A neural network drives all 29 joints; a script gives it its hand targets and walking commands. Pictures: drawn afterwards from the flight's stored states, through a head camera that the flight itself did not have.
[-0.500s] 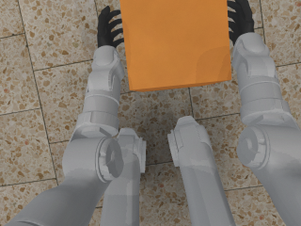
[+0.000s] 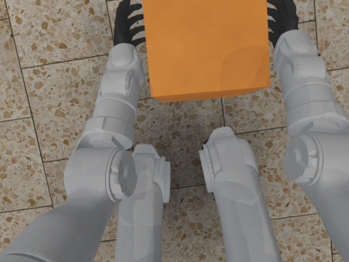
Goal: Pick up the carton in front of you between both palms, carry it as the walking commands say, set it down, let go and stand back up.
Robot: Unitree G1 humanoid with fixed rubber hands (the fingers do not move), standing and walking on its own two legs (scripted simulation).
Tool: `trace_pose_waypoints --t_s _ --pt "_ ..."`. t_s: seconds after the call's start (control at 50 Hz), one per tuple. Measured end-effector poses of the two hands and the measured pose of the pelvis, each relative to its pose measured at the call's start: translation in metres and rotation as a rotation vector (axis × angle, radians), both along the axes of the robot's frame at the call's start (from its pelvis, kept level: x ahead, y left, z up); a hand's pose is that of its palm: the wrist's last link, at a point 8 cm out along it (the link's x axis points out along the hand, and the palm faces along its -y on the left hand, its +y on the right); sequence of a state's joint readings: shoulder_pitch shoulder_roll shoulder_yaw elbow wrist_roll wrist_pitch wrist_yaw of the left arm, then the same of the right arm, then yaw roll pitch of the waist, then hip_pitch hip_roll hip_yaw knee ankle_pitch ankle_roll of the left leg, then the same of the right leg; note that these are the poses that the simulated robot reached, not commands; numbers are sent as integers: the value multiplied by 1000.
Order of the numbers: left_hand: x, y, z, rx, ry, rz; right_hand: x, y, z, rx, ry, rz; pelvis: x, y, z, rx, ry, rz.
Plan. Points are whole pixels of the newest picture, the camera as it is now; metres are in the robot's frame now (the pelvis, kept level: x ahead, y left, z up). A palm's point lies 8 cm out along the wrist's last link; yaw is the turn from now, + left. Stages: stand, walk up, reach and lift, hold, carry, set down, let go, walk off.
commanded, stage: set down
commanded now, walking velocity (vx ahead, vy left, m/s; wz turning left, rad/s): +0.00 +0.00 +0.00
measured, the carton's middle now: (200, 53) +0.49 -0.11 -0.23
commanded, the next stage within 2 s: none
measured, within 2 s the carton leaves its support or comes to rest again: rests again in 0.78 s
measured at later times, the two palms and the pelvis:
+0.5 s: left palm (124, 45) +0.52 +0.05 -0.17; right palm (277, 38) +0.48 -0.26 -0.17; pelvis +0.00 +0.00 -0.01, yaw +0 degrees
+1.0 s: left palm (110, 55) +0.52 +0.09 -0.20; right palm (296, 48) +0.45 -0.31 -0.20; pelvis -0.01 +0.00 -0.02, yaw +0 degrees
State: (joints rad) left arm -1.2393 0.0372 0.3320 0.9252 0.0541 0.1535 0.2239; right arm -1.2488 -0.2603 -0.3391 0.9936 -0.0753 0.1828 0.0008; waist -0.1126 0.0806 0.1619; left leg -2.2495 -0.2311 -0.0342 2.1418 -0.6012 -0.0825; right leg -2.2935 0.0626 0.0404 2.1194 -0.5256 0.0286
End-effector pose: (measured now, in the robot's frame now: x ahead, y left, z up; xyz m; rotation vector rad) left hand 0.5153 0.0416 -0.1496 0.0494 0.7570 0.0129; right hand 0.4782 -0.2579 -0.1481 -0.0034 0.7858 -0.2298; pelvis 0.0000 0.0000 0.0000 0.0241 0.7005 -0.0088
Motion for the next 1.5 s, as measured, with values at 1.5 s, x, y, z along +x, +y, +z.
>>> trace_pose_waypoints --t_s 1.5 --pt "11 26 113 50 -106 -34 -10 -56 110 -13 -132 -39 5 -7 79 38 43 -59"
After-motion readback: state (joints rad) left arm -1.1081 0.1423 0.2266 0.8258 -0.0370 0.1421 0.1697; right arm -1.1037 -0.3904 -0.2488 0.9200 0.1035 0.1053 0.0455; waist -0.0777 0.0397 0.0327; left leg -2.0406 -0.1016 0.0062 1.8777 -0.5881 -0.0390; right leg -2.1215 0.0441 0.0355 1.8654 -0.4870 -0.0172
